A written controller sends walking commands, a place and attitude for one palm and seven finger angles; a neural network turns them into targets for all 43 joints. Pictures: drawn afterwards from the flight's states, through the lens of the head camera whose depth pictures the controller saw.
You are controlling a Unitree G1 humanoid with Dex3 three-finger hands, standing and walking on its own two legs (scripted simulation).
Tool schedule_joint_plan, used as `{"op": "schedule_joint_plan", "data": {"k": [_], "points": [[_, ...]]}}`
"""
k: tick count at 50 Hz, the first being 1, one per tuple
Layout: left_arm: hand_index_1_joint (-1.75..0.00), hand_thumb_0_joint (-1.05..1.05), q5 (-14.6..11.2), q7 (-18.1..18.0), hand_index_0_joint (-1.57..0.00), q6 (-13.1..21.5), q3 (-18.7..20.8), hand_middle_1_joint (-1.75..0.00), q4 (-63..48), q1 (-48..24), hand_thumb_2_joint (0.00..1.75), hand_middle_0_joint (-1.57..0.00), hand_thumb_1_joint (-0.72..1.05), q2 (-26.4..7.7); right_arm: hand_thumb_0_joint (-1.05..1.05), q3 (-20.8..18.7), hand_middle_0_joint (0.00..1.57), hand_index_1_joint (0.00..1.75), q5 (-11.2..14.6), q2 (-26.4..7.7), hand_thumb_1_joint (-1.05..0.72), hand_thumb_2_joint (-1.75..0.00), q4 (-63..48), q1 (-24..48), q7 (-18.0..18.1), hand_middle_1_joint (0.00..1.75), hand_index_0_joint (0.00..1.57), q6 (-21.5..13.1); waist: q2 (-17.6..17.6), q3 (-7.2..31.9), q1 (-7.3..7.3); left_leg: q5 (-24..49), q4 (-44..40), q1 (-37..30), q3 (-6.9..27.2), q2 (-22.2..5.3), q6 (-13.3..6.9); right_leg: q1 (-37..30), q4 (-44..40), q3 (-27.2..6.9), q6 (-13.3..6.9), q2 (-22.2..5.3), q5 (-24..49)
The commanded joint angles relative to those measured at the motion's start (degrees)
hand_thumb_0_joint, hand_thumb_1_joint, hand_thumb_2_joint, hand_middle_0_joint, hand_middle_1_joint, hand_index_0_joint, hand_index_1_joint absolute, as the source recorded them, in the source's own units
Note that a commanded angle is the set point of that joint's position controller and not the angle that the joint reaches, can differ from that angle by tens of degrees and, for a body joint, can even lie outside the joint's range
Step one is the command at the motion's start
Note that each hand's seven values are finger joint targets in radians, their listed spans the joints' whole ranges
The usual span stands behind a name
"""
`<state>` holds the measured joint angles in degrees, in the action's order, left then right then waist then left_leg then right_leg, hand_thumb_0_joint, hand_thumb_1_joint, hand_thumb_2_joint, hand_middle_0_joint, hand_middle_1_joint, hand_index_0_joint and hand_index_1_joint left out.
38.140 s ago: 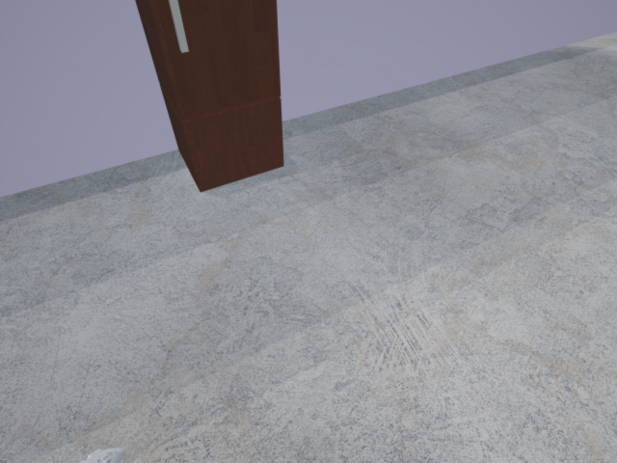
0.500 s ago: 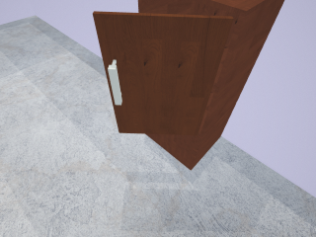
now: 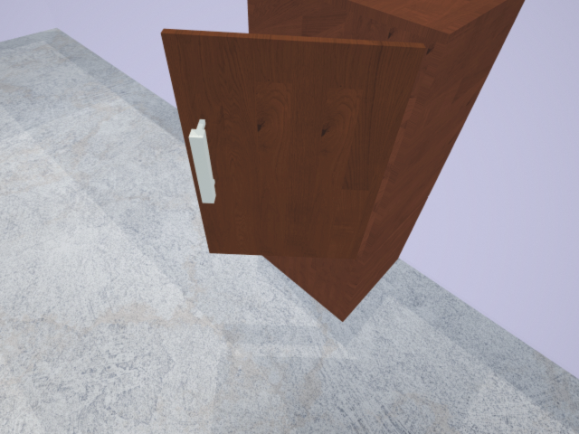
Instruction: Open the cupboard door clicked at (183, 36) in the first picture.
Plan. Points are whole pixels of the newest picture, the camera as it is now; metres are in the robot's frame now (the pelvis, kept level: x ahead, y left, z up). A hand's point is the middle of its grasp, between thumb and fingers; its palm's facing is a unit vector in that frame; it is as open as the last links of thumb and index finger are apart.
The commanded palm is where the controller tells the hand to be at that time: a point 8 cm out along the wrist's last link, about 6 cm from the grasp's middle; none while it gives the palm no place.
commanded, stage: shuffle to correct the standing spot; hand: left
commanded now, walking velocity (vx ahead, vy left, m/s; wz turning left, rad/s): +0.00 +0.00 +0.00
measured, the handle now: (205, 162) +0.59 +0.21 +0.01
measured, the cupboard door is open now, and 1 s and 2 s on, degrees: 42 42 42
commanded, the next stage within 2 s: come to a stop and stand still in 0.20 s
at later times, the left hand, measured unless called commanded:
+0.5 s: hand out of the picture +0.02 +0.17 -0.19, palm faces +0.03 -0.99 -0.16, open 7.4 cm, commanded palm none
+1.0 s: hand out of the picture +0.11 +0.18 -0.16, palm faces +0.04 -0.96 -0.26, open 7.4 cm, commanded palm none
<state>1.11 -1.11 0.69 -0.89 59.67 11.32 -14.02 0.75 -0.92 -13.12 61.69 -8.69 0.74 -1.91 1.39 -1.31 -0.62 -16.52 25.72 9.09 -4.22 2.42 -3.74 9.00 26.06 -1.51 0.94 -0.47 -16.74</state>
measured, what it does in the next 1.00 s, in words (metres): steps on the spot: right foot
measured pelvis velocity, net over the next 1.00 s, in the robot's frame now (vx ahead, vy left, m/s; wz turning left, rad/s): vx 0.02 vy -0.02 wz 0.03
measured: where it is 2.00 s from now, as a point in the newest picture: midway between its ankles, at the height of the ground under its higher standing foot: outside the picture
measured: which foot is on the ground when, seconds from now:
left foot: down 0.00-1.00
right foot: down 0.00-0.52, up 0.54-0.66, down 0.68-1.00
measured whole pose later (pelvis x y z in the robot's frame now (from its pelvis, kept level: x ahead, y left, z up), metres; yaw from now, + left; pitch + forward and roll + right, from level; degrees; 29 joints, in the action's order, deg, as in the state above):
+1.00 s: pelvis +0.02 -0.02 -0.01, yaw +2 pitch -3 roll +0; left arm 0.9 -1.7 0.5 0.1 56.5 10.1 -11.4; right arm -0.8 -1.2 -11.6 55.7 -12.8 1.5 -0.8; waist -1.4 -1.6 0.5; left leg -20.9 29.7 6.1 -3.5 1.5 -2.2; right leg 14.8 32.4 1.8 -0.2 -1.3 -14.6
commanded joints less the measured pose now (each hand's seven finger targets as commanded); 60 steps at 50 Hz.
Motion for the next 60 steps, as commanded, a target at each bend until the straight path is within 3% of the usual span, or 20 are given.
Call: {"op": "schedule_joint_plan", "data": {"k": [1, 5, 10, 13, 16, 19, 21, 23, 25, 26, 28, 32, 34, 36, 37, 41, 44, 48, 51, 60], "points": [[-0.30, 0.00, -0.35, -0.70, -0.20, 0.64, 1.91, -0.30, -2.80, 1.36, 0.90, -0.20, 0.90, -8.83, 0.00, -1.90, 0.20, 0.30, 0.32, -9.91, -0.90, -0.90, -2.44, -0.85, 0.86, 0.30, 0.20, -0.83, -1.28, 2.38, 0.40, 21.16, -4.34, -2.40, 8.13, -9.06, 0.26, 0.18, -1.84, -4.02, -2.93, -5.45, 17.17], [-0.30, 0.00, -0.37, -0.74, -0.20, 0.57, 2.05, -0.30, -2.98, 0.99, 0.90, -0.20, 0.90, -9.21, 0.00, -1.95, 0.20, 0.30, 0.33, -10.12, -0.90, -0.90, -2.27, -0.68, 0.93, 0.30, 0.20, -0.80, -1.35, 2.74, 0.37, 22.84, -4.54, -2.97, 8.13, -9.13, 0.30, -0.50, -1.84, -3.65, -2.87, -5.57, 18.04], [-0.30, 0.00, 0.32, 0.07, -0.20, -0.58, 1.37, -0.30, -1.70, 4.66, 0.90, -0.20, 0.90, -4.66, 0.00, -1.22, 0.20, 0.30, -0.16, -7.08, -0.90, -0.90, -1.34, -3.68, 0.21, 0.30, 0.20, 0.33, -1.53, -2.85, 0.19, -3.36, -6.43, 2.48, 9.88, -9.77, -1.21, 3.31, 0.13, -1.96, -3.41, -3.15, -3.34], [-0.30, 0.00, 0.41, 0.51, -0.20, -0.17, 1.72, -0.30, -1.81, 6.38, 0.90, -0.20, 0.90, -4.60, 0.00, -1.44, 0.20, 0.30, -0.07, -7.23, -0.90, -0.90, -1.73, -4.57, 0.13, 0.30, 0.20, 0.10, -2.16, -5.17, -0.33, -4.42, -5.17, 4.70, 10.90, -10.18, -2.24, 3.90, 1.59, -1.75, -4.21, -2.68, -3.01], [-0.30, 0.00, 0.21, 0.27, -0.20, 0.51, 2.21, -0.30, -0.74, 9.57, 0.90, -0.20, 0.90, -4.85, 0.00, -1.22, 0.20, 0.30, 0.03, -5.85, -0.90, -0.90, -2.06, -5.20, 0.40, 0.30, 0.20, -0.57, 0.74, -2.94, -0.84, 4.94, 3.21, 7.13, 6.42, -7.40, -1.07, -0.97, 1.73, -5.22, -5.81, -4.99, 6.71], [-0.30, 0.00, -0.28, -0.97, -0.20, 0.81, 2.81, -0.30, 0.39, 13.30, 0.90, -0.20, 0.90, -6.22, 0.00, -0.76, 0.20, 0.30, 0.35, -3.14, -0.90, -0.90, -2.15, -6.17, 1.19, 0.30, 0.20, -0.65, 6.54, -0.95, -0.78, 9.28, 11.25, 11.09, 1.20, -4.13, 2.25, -8.37, 1.70, -10.26, -8.42, -10.87, 38.65], [-0.30, 0.00, -0.59, -1.59, -0.20, 0.93, 2.54, -0.30, 0.10, 11.69, 0.90, -0.20, 0.90, -5.55, 0.00, -0.91, 0.20, 0.30, 0.90, -2.67, -0.90, -0.90, -1.10, -8.23, 1.68, 0.30, 0.20, -0.42, 3.10, 1.02, 1.07, 15.06, 5.58, 5.24, 2.68, -5.22, 2.92, -6.69, 5.25, -6.49, -7.50, -10.17, 52.39], [-0.30, 0.00, -0.90, -1.91, -0.20, 0.84, 2.62, -0.30, -1.87, 7.28, 0.90, -0.20, 0.90, -5.80, 0.00, -2.27, 0.20, 0.30, 0.72, -6.08, -0.90, -0.90, 0.74, -12.58, 2.42, 0.30, 0.20, -0.67, -4.21, 1.16, 2.88, 44.80, 3.15, -6.06, 5.72, -8.43, 0.62, 1.17, 10.13, -1.30, -3.62, -5.03, 42.85], [-0.30, 0.00, -1.17, -2.36, -0.20, 0.54, 2.80, -0.30, -3.84, 3.49, 0.90, -0.20, 0.90, -5.68, 0.00, -3.16, 0.20, 0.30, 0.92, -8.67, -0.90, -0.90, 1.19, -14.54, 3.13, 0.30, 0.20, -0.92, -10.98, 1.21, 3.34, 72.55, 0.38, -16.69, 12.58, -15.94, -4.31, 12.35, 13.88, 1.62, -1.64, -1.03, -0.35], [-0.30, 0.00, -0.82, -2.25, -0.20, 0.22, 3.10, -0.30, -4.59, 1.83, 0.90, -0.20, 0.90, -5.41, 0.00, -3.37, 0.20, 0.30, 0.76, -9.19, -0.90, -0.90, 1.02, -13.44, 3.35, 0.30, 0.20, -0.79, -11.85, -0.03, 2.93, 75.57, -0.20, -19.56, 13.85, -17.74, -6.31, 16.68, 14.79, 1.34, -1.34, -0.91, -11.64], [-0.30, 0.00, -0.36, -1.94, -0.20, -0.37, 3.18, -0.30, -4.92, 0.90, 0.90, -0.20, 0.90, -3.61, 0.00, -3.24, 0.20, 0.30, 0.48, -6.74, -0.90, -0.90, 0.15, -12.12, 3.48, 0.30, 0.20, -0.27, -8.25, -1.37, 2.46, 69.10, -0.60, -17.99, 12.69, -17.31, -7.34, 16.60, 13.46, 1.92, -1.58, -1.58, -11.42], [-0.30, 0.00, -0.24, -1.55, -0.20, -0.82, 2.93, -0.30, -3.41, 7.42, 0.90, -0.20, 0.90, -0.49, 0.00, -3.05, 0.20, 0.30, 0.47, -4.35, -0.90, -0.90, -1.89, -8.93, 2.85, 0.30, 0.20, 0.07, -5.18, 3.25, -0.68, 52.67, 1.21, -8.76, 8.06, -13.78, -2.91, 3.84, 3.22, 3.18, -1.84, -1.98, 6.63], [-0.30, 0.00, -0.31, -1.61, -0.20, -0.20, 3.20, -0.30, -2.99, 8.86, 0.90, -0.20, 0.90, -3.09, 0.00, -3.04, 0.20, 0.30, 0.59, -3.14, -0.90, -0.90, -2.68, -8.79, 2.61, 0.30, 0.20, 0.08, -0.53, 4.36, -0.69, 30.03, 2.32, -0.07, 6.18, -9.07, 0.74, -3.94, 2.62, -3.60, -4.05, -7.09, 30.71], [-0.30, 0.00, -0.55, -1.33, -0.20, 0.00, 2.91, -0.30, -3.54, 5.82, 0.90, -0.20, 0.90, -4.85, 0.00, -2.91, 0.20, 0.30, 0.59, -2.33, -0.90, -0.90, -2.06, -8.71, 2.35, 0.30, 0.20, 0.63, 2.34, 1.35, 0.47, 12.52, -0.34, 2.76, 5.69, -7.01, 2.29, -1.87, 2.61, -6.30, -6.48, -10.59, 34.18], [-0.30, 0.00, -0.28, -3.64, -0.20, 0.45, 3.51, -0.30, -1.58, 8.78, 0.90, -0.20, 0.90, -4.46, 0.00, -3.46, 0.20, 0.30, 1.05, -4.53, -0.90, -0.90, -4.94, -6.39, 1.86, 0.30, 0.20, 0.30, -0.81, 6.01, 0.39, 25.47, 4.55, 1.02, 2.78, -8.36, 3.86, -3.85, 8.67, -2.76, -3.01, -9.25, 51.73], [-0.30, 0.00, -0.51, -2.39, -0.20, 0.55, 2.94, -0.30, -5.30, 4.34, 0.90, -0.20, 0.90, -3.53, 0.00, -3.59, 0.20, 0.30, 0.21, -4.51, -0.90, -0.90, -7.30, -11.19, 1.81, 0.30, 0.20, 0.14, -2.85, 8.03, 0.83, 42.55, 5.24, -1.77, 6.44, -9.55, 3.04, -0.47, 11.41, 1.56, -3.65, -6.14, 30.83], [-0.30, 0.00, -0.59, -1.66, -0.20, 0.44, 2.75, -0.30, -5.77, 1.78, 0.90, -0.20, 0.90, -4.48, 0.00, -3.35, 0.20, 0.30, 0.12, -5.27, -0.90, -0.90, -9.20, -8.26, 1.84, 0.30, 0.20, 0.60, -0.39, -0.54, 1.05, 26.47, 1.10, 2.08, 7.17, -8.87, 2.00, 2.54, 5.21, -0.68, -4.09, -5.93, 25.12], [-0.30, 0.00, -0.52, -1.11, -0.20, 0.54, 2.78, -0.30, -6.52, 0.00, 0.90, -0.20, 0.90, -6.01, 0.00, -3.34, 0.20, 0.30, -0.02, -6.46, -0.90, -0.90, -8.91, -6.49, 1.29, 0.30, 0.20, 0.10, -2.02, 1.19, 1.25, 17.72, -3.25, 1.74, 8.09, -8.46, 1.32, 0.60, 2.89, -1.88, -4.45, -5.42, 19.20], [-0.30, 0.00, -0.44, -0.71, -0.20, 0.26, 2.63, -0.30, -6.28, -0.30, 0.90, -0.20, 0.90, -6.29, 0.00, -3.11, 0.20, 0.30, -0.14, -6.94, -0.90, -0.90, -8.47, -5.10, 0.80, 0.30, 0.20, 0.35, 1.08, -4.07, 0.93, 0.51, -6.23, 5.65, 8.22, -7.52, 1.04, 3.23, -3.33, -4.26, -4.15, -5.50, 3.65], [-0.30, 0.00, -0.41, -0.38, -0.20, 0.47, 2.87, -0.30, -5.03, 2.12, 0.90, -0.20, 0.90, -7.07, 0.00, -2.45, 0.20, 0.30, -0.35, -6.62, -0.90, -0.90, -5.11, -9.18, 0.14, 0.30, 0.20, 0.56, 0.96, -3.32, 1.39, -5.68, -6.90, 6.21, 7.02, -6.06, 1.22, 5.11, -8.76, -6.60, -3.98, -6.25, -8.48]]}}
